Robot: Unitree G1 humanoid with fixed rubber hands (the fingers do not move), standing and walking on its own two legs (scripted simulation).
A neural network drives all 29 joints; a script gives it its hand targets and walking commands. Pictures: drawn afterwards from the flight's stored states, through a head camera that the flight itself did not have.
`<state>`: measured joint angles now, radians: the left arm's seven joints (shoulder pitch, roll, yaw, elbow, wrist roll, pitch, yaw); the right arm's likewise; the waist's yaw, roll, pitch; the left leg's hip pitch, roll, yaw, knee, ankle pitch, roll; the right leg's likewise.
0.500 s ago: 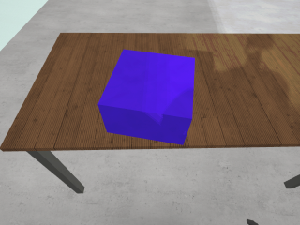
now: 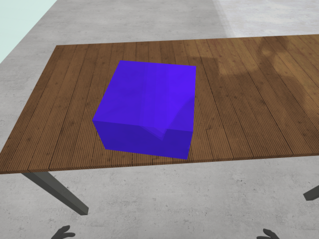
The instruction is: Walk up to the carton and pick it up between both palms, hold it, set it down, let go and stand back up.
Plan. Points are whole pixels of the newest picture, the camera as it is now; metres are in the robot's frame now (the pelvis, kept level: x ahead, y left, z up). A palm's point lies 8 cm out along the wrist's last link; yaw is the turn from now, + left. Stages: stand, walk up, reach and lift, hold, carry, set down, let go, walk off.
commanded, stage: walk up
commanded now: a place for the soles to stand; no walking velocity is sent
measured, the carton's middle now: (151, 106) +0.49 +0.04 +0.00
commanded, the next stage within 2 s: reach and lift in 0.44 s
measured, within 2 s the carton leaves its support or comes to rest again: neither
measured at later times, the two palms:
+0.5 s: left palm out of the picture +0.10 +0.28 -0.12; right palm out of the picture +0.06 -0.31 -0.12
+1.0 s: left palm (53, 234) +0.14 +0.28 -0.08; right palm out of the picture +0.13 -0.27 -0.08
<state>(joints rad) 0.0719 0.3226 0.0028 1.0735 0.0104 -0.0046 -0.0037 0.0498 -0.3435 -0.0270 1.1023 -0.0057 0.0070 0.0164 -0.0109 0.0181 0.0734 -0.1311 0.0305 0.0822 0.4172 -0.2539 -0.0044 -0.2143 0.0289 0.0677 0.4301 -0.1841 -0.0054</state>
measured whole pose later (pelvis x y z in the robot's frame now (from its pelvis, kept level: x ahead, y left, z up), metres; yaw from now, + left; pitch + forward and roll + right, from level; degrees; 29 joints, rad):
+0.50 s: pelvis +0.00 +0.00 +0.00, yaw -2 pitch -2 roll +0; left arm 0.09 0.33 0.01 1.05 0.01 0.01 -0.01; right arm 0.09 -0.36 -0.04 1.09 -0.01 0.02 0.02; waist -0.02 0.01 0.10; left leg -0.14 0.05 0.11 0.44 -0.27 -0.01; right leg -0.23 0.05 0.09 0.44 -0.18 -0.01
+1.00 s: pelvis +0.00 +0.00 -0.01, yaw +2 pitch -7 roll -1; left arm 0.23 0.30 0.08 0.34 0.05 0.50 -0.01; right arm 0.25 -0.25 -0.09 0.65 0.02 -0.02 0.00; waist -0.02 -0.04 0.08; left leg -0.10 0.03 0.04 0.56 -0.35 0.00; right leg -0.15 0.02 0.02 0.54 -0.27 0.00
